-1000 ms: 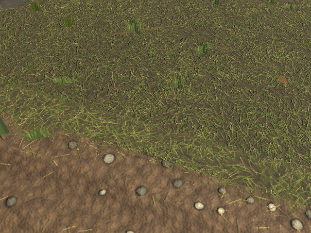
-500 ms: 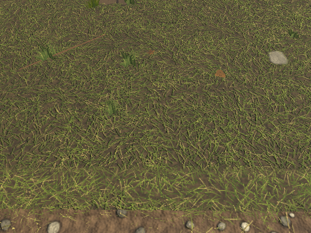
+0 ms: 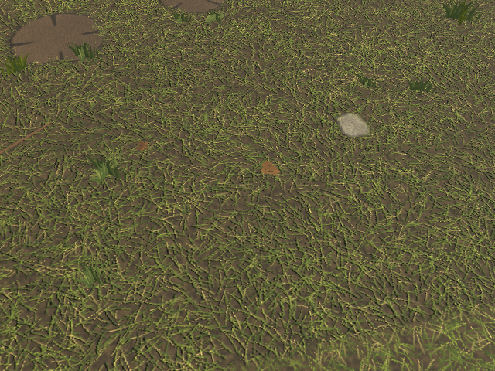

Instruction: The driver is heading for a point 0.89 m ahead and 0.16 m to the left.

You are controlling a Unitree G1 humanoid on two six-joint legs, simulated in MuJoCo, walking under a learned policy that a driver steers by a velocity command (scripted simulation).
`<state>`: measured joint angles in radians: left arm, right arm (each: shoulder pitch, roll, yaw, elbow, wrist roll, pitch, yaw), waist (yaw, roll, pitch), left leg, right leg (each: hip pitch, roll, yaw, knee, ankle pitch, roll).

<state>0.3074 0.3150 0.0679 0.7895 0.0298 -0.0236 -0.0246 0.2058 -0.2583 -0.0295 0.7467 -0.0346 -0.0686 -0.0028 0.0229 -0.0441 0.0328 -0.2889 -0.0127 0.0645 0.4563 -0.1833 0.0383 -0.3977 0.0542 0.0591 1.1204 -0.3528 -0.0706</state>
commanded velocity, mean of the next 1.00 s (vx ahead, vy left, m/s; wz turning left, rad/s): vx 0.50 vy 0.00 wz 0.17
